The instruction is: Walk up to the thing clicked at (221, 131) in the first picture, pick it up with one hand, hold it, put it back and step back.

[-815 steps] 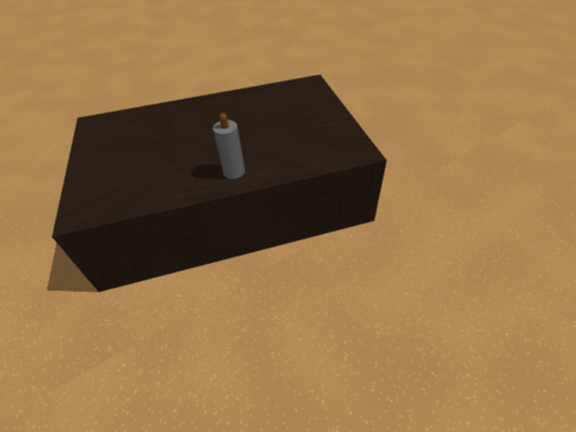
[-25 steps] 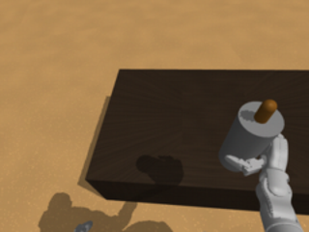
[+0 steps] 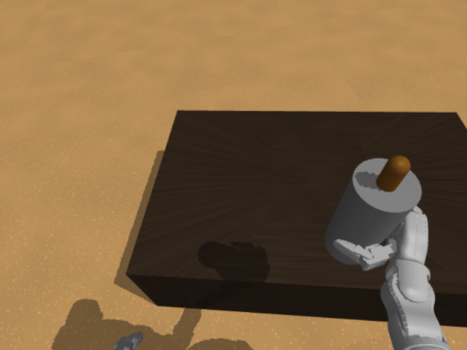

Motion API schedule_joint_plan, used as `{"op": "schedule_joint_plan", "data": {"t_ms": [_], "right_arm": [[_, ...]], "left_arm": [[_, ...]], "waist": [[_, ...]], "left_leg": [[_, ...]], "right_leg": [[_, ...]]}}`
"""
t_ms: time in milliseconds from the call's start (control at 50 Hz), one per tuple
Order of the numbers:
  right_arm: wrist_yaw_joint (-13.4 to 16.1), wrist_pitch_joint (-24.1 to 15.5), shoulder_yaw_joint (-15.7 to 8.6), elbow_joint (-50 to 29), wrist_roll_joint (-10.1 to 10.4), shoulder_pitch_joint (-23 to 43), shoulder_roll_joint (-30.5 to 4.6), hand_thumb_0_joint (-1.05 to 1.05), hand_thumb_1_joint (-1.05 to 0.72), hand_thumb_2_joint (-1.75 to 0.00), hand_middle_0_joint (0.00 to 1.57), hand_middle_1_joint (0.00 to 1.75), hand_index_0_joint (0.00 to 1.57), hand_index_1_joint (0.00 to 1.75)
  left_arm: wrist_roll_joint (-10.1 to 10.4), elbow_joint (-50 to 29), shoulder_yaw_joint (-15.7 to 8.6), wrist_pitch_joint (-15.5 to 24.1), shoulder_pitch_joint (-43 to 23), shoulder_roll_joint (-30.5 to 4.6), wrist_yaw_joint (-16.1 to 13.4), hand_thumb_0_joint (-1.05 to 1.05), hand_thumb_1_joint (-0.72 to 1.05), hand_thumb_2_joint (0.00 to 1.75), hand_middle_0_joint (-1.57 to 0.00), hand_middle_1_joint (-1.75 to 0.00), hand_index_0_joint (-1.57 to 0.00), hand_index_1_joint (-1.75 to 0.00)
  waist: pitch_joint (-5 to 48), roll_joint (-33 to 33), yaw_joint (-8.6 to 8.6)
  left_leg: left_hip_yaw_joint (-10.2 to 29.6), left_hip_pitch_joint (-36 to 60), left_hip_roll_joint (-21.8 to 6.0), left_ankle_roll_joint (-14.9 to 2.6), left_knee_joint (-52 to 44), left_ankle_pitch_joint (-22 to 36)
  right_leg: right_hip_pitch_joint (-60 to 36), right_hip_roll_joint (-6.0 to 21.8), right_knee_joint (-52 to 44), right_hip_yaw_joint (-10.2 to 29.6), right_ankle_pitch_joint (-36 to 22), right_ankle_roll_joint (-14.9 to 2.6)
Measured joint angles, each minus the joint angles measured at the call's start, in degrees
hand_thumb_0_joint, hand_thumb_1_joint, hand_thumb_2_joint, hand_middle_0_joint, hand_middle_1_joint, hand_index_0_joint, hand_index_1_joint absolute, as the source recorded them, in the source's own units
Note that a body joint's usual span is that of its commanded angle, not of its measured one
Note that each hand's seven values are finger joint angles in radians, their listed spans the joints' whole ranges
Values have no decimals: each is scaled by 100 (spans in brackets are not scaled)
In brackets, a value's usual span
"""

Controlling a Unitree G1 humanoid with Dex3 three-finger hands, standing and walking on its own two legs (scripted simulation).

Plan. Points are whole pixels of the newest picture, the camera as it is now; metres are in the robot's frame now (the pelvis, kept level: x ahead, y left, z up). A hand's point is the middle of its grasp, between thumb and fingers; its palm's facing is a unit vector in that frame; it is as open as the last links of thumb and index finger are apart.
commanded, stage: hold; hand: right
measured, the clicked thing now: (368, 210) +0.34 -0.16 +0.08
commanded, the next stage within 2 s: none
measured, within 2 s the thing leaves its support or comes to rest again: neither
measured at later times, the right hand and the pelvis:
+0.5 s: hand (364, 228) +0.33 -0.17 +0.03, palm faces +0.29 +0.96 -0.03, open 11.5 cm; pelvis +0.00 +0.01 +0.00, yaw +0 degrees
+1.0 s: hand (367, 229) +0.33 -0.17 +0.04, palm faces +0.29 +0.96 -0.02, open 11.6 cm; pelvis +0.00 +0.00 +0.00, yaw +0 degrees
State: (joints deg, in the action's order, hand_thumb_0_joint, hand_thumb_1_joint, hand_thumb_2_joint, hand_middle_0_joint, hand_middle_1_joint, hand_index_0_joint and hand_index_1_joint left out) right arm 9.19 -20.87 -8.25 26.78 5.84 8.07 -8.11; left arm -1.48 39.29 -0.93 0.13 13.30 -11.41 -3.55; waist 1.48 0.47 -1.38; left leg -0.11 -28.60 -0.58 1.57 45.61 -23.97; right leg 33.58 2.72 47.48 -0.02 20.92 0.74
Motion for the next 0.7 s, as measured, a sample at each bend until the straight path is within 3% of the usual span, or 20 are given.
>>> {"op": "schedule_joint_plan", "data": {"t_ms": [260,700], "right_arm": [[35,46,111,-134,20,-168,57,-3,61,-96,63,103,69,108],[-16,-38,92,-225,31,-346,47,-3,61,-96,62,104,68,108]], "left_arm": [[7,-23,16,0,-33,1,4,1,90,91,-21,-32,-21,-32],[4,-25,-8,-10,-95,-15,30,1,89,91,-21,-32,-21,-32]], "waist": [[4,12,27],[-8,-13,49]], "left_leg": [[-4,163,-8,-17,-99,7],[-24,214,-4,-35,-79,-26]], "right_leg": [[-182,-9,-141,-1,-31,20],[-235,-6,-139,20,-16,39]]}}
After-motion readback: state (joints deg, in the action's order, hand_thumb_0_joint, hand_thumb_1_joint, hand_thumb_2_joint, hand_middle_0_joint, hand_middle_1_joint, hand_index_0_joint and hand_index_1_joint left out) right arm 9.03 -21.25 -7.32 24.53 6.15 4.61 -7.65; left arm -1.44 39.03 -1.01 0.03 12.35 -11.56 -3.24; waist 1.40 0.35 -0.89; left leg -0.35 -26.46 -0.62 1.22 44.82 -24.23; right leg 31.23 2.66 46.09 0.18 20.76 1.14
